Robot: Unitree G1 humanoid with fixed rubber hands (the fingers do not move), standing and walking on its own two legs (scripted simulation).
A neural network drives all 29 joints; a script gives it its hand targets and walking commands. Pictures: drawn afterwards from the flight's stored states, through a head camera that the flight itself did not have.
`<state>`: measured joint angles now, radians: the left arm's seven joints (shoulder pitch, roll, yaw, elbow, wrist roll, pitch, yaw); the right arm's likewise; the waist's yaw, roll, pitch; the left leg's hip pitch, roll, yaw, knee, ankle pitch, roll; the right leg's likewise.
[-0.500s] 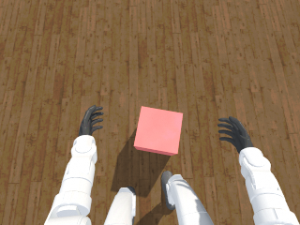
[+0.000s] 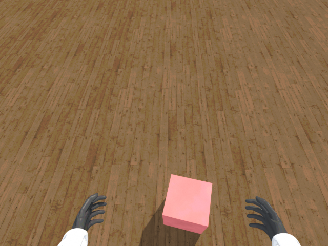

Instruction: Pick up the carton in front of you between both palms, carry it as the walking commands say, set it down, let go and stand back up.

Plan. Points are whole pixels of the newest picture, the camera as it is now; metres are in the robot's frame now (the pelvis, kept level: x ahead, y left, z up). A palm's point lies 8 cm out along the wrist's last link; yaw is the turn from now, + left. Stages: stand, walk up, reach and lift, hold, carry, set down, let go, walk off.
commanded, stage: let go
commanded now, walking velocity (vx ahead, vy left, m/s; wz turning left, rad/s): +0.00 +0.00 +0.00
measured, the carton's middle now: (186, 204) +0.36 -0.08 -0.65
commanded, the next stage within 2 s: stand in 0.44 s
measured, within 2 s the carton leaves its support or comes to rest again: neither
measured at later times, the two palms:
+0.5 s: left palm (80, 239) +0.15 +0.23 -0.08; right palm (286, 234) +0.15 -0.26 -0.07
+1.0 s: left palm out of the picture +0.11 +0.27 -0.09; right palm (303, 241) +0.14 -0.31 -0.10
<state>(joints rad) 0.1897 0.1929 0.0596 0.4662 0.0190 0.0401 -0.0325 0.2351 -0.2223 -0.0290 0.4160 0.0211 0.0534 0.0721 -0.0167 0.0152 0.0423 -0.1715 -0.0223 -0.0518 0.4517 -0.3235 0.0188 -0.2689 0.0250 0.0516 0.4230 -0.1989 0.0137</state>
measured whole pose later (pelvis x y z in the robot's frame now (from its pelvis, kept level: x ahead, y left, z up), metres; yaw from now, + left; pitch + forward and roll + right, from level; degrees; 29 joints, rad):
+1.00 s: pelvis +0.01 -0.03 +0.00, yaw +3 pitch -1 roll +0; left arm 0.16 0.32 0.04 0.84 0.03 0.00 0.02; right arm 0.20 -0.36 -0.02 0.77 -0.03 0.00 -0.03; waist 0.01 0.05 0.02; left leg -0.10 0.00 -0.09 0.47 -0.35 -0.02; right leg -0.21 0.04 -0.01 0.49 -0.27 -0.03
